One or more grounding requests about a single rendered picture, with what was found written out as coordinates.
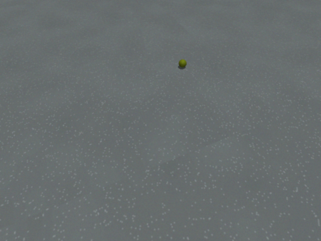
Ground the ball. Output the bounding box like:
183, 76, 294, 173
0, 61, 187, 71
179, 59, 187, 67

